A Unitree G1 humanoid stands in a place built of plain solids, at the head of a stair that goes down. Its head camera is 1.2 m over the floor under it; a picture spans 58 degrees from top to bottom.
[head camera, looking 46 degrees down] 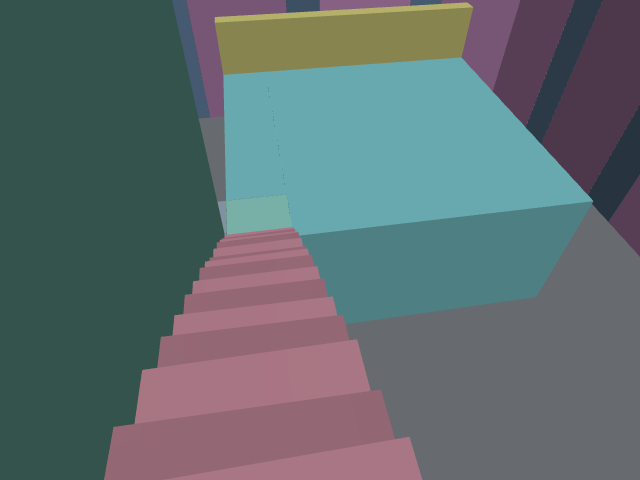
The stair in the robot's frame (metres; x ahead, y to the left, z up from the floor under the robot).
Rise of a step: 0.19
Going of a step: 0.25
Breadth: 0.96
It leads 9 degrees to the left of straight ahead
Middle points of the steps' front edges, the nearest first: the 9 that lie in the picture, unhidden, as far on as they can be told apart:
0.35 0.23 0.00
0.58 0.27 -0.19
0.87 0.32 -0.37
1.13 0.36 -0.56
1.38 0.40 -0.75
1.66 0.45 -0.94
1.91 0.49 -1.13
2.19 0.54 -1.31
2.43 0.58 -1.50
